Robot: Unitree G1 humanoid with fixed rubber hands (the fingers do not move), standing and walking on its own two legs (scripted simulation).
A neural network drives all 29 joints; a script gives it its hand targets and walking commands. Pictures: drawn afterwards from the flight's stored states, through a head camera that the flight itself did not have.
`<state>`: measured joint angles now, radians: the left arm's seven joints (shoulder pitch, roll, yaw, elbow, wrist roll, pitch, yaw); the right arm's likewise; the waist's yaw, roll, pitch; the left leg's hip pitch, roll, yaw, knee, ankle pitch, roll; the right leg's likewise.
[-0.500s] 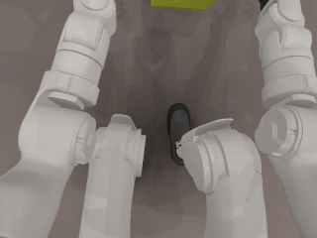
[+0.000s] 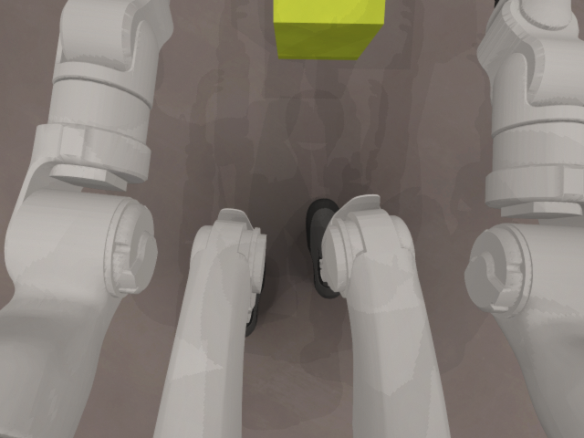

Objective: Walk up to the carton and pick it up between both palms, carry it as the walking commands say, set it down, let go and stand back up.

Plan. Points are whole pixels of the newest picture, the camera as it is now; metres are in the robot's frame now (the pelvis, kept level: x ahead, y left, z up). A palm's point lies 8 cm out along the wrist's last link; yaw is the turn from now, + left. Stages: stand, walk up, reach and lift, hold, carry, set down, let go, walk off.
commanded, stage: set down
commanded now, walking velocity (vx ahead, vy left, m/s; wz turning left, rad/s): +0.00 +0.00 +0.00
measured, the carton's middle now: out of the picture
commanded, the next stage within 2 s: let go in 0.62 s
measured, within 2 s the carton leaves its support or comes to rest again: neither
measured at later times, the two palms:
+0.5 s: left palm out of the picture +0.58 +0.12 +0.04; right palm out of the picture +0.52 -0.22 +0.04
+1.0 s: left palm out of the picture +0.48 +0.15 +0.09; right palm out of the picture +0.41 -0.24 +0.08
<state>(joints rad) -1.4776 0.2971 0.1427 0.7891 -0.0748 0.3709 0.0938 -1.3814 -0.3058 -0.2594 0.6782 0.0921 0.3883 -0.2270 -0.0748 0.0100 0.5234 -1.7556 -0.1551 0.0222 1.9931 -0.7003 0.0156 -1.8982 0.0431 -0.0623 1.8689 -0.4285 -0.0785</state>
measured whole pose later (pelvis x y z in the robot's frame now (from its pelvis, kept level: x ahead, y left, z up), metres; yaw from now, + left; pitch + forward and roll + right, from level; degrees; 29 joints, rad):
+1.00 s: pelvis +0.04 +0.02 +0.21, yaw -2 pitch +16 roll +4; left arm -0.77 0.26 0.11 0.41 -0.06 0.35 0.14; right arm -0.69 -0.29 -0.13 0.31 0.06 0.37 -0.06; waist -0.09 -0.01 0.52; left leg -0.95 -0.17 0.02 1.11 -0.45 0.06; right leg -1.09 0.05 0.08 1.10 -0.29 -0.02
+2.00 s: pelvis +0.11 +0.02 +0.29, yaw -5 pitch -5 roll +3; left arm 0.22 0.20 0.04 0.47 -0.04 0.14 -0.07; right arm 0.23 -0.29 -0.02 0.32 0.05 0.19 0.03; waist -0.05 0.01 0.15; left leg -0.11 -0.12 0.02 0.57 -0.37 0.06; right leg -0.31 0.05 0.10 0.69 -0.29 -0.03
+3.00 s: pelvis +0.13 +0.03 +0.29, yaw -4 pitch -4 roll +1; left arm 0.25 0.20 0.09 0.69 -0.03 0.00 0.01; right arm 0.24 -0.29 -0.02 0.63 0.03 -0.03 -0.02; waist -0.01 0.01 -0.07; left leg -0.12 -0.11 0.01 0.59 -0.41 0.07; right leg -0.30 0.05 0.08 0.69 -0.32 -0.03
